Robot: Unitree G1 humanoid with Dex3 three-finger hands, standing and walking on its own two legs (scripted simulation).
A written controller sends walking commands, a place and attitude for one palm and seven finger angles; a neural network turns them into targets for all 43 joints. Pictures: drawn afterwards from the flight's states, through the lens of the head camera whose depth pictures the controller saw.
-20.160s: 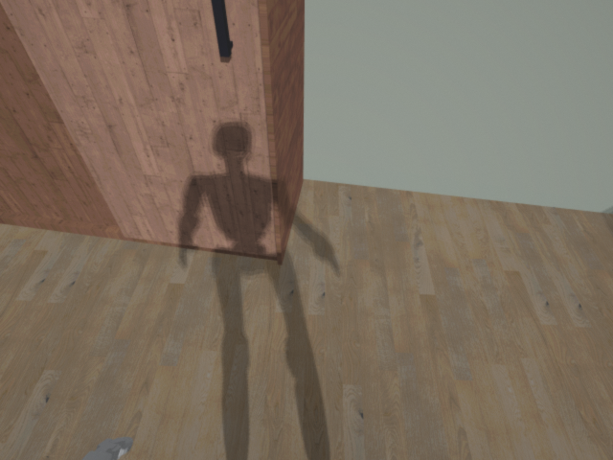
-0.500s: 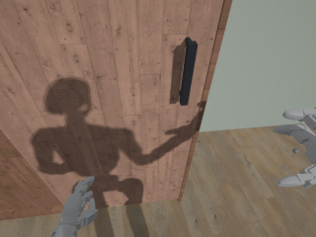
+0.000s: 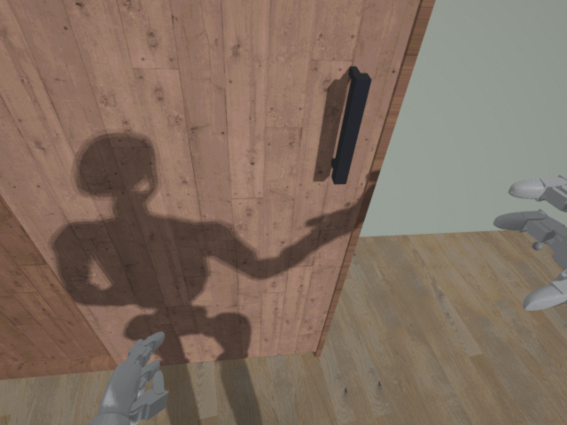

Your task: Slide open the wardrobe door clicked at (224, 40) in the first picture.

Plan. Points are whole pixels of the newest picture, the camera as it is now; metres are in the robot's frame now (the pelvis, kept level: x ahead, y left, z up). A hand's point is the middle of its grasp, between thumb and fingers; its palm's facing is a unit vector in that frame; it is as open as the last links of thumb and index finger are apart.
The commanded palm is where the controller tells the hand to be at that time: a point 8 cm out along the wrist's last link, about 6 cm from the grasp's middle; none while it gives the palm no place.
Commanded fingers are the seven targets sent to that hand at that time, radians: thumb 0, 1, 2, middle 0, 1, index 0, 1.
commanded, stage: raise the hand with hooked fingers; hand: right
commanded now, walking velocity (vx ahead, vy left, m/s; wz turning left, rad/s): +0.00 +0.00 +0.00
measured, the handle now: (346, 128) +0.51 -0.08 +0.20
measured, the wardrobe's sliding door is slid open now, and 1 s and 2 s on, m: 0.00 0.00 0.00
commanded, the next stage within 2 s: move the hooked fingers beside the handle in 0.30 s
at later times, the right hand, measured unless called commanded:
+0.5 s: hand (522, 220) +0.30 -0.25 +0.22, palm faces -0.01 +0.99 -0.15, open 13.9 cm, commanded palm +0.27 -0.30 +0.22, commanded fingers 0.00 0.50 -0.30 0.30 1.20 0.30 1.20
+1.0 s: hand (481, 205) +0.35 -0.24 +0.19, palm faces -0.04 +0.99 -0.12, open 14.0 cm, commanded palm +0.32 -0.27 +0.21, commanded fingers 0.00 0.50 -0.30 0.30 1.20 0.30 1.20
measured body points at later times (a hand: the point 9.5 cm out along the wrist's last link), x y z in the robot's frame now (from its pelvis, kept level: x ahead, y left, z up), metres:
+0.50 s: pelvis +0.03 +0.03 +0.00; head +0.00 +0.04 +0.45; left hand +0.23 +0.25 -0.06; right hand +0.29 -0.31 +0.23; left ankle +0.00 +0.10 -0.73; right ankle +0.05 -0.06 -0.73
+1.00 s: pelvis +0.03 +0.01 +0.00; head +0.02 +0.03 +0.45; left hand +0.22 +0.25 -0.07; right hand +0.34 -0.29 +0.20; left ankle +0.00 +0.10 -0.73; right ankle +0.05 -0.06 -0.73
